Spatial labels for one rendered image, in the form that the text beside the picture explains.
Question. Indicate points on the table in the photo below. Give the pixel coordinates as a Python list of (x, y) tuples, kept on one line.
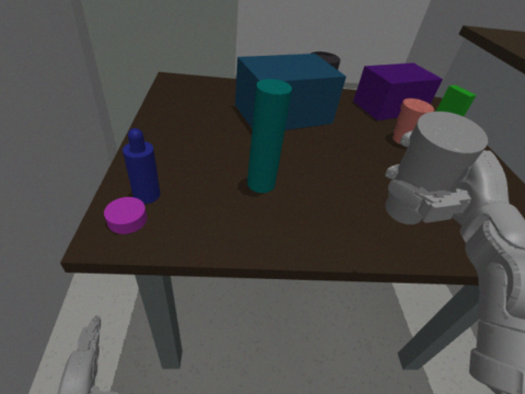
[(325, 220)]

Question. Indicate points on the right robot arm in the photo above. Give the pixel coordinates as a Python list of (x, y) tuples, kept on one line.
[(494, 235)]

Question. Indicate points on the right robot hand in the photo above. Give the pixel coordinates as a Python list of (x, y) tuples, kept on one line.
[(482, 183)]

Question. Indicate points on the left robot hand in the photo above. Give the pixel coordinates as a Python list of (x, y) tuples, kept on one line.
[(82, 366)]

